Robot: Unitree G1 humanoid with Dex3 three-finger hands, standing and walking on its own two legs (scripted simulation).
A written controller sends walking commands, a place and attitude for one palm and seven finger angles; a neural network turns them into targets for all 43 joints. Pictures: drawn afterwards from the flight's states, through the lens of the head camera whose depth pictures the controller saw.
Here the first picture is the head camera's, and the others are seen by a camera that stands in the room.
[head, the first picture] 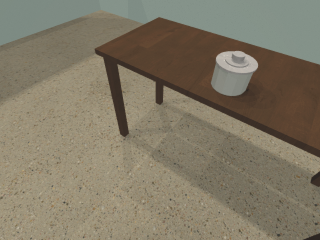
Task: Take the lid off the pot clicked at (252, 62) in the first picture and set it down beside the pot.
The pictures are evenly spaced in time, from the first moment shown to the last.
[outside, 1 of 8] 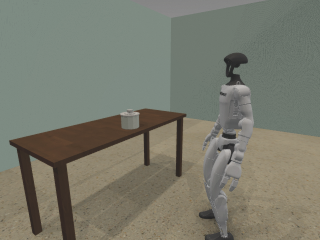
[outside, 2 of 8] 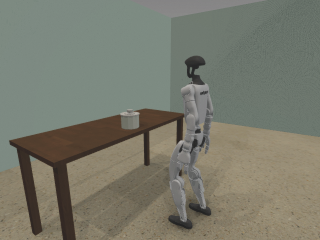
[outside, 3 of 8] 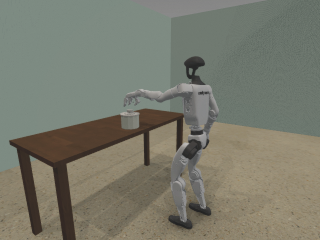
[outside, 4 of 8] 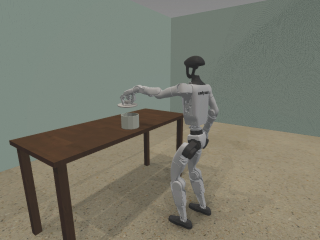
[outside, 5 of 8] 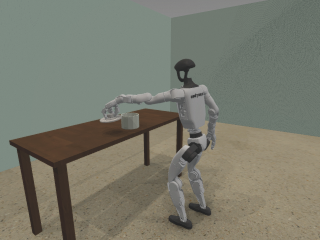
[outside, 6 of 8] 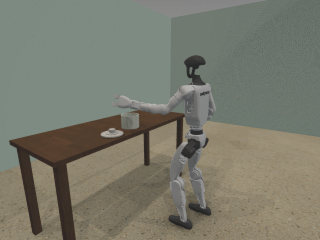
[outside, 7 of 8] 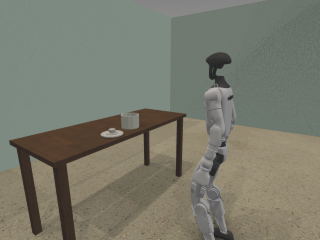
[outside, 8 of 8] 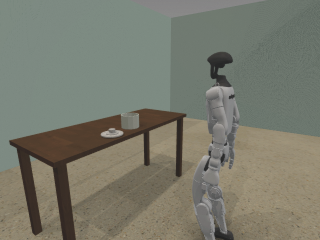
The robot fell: no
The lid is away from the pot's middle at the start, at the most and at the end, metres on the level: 0.00 0.24 0.24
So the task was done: yes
